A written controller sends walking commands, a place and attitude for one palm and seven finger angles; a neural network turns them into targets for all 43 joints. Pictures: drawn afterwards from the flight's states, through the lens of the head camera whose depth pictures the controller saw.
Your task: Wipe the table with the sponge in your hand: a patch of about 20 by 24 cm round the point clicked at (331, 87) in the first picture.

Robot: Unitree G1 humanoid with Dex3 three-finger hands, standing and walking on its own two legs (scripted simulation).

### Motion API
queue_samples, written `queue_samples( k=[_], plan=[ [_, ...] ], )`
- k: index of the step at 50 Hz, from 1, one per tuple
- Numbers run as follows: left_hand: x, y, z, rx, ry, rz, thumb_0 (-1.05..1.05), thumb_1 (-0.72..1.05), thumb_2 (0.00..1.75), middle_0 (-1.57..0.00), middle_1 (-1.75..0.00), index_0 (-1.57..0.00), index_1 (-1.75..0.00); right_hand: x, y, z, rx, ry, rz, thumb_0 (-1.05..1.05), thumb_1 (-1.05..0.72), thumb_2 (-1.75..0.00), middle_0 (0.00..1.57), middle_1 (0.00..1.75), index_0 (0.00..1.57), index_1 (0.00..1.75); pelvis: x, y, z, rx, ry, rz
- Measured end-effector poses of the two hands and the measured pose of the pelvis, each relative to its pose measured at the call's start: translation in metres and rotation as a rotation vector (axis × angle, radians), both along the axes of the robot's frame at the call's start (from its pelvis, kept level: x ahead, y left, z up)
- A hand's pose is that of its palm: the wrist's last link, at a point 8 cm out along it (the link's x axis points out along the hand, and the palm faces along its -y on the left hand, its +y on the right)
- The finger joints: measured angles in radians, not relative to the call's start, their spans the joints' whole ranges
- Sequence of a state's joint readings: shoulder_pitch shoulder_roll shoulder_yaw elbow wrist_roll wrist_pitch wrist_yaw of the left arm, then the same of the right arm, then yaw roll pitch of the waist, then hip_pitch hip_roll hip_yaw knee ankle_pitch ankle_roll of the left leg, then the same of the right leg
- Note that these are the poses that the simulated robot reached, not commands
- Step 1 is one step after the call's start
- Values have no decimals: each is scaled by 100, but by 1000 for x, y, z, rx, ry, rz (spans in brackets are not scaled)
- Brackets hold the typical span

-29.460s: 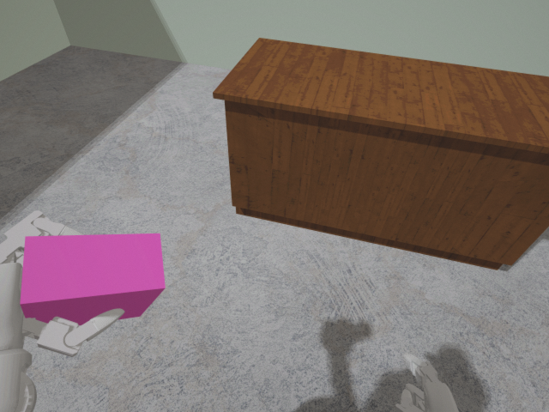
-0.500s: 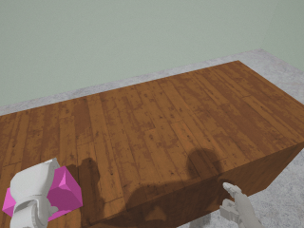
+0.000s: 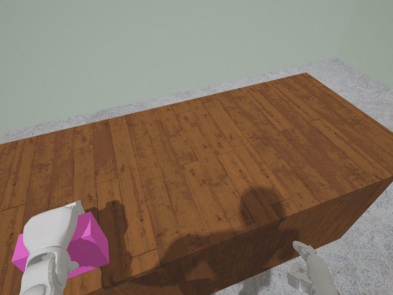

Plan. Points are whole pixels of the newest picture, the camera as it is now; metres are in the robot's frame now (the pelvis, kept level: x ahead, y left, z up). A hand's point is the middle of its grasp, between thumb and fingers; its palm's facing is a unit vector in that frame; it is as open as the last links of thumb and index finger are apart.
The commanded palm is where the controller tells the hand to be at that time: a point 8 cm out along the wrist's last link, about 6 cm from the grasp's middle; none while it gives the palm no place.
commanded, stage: lower the sponge onto the table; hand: left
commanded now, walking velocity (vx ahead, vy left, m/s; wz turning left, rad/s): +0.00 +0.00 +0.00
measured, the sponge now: (70, 254) +0.18 +0.32 -0.04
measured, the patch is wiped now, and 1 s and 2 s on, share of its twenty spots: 0.05 0.20 0.45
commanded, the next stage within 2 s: wipe forward along the first lane in 0.08 s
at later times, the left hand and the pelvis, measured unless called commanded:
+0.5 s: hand (64, 230) +0.21 +0.33 +0.00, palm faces -0.08 -0.05 -1.00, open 10.1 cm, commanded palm +0.19 +0.33 +0.04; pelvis -0.01 -0.01 +0.00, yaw +1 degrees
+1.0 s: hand (63, 209) +0.26 +0.36 +0.00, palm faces -0.11 +0.01 -0.99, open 10.2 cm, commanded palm +0.24 +0.36 +0.03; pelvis -0.03 -0.01 -0.02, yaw +1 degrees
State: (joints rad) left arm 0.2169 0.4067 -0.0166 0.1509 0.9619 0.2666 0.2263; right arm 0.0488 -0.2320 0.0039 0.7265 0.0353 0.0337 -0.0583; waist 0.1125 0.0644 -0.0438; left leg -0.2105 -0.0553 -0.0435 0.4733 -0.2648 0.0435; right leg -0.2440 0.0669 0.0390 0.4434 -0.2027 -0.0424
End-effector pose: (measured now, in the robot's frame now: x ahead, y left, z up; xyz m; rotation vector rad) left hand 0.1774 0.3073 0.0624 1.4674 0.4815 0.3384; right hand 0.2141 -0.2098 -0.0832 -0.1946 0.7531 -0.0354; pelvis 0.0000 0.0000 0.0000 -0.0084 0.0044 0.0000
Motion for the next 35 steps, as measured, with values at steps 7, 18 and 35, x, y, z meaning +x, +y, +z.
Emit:
queue_samples(
  k=[7, 18, 35],
  plan=[
    [3, 1, -2, 2, 2, 4, -1, -50, 104, -73, -133, -74, -133, -5, -10, -5, -24, 25, -13, 1, -91, -90, 21, 30, 21, 30, -1, -1, -1, 0, 12, 7],
    [9, 6, -3, 19, 0, 4, 0, -51, 104, -74, -133, -75, -133, -9, -14, -9, -23, 33, -24, 1, -91, -90, 21, 30, 20, 30, -4, -6, -3, 2, 35, 8],
    [42, 27, -3, 56, 40, 1, 1, -52, 105, -74, -133, -75, -133, -49, -38, -27, -53, 118, -80, 1, -91, -90, 21, 30, 21, 30, -17, -12, -9, 2, 93, 13]
  ],
)
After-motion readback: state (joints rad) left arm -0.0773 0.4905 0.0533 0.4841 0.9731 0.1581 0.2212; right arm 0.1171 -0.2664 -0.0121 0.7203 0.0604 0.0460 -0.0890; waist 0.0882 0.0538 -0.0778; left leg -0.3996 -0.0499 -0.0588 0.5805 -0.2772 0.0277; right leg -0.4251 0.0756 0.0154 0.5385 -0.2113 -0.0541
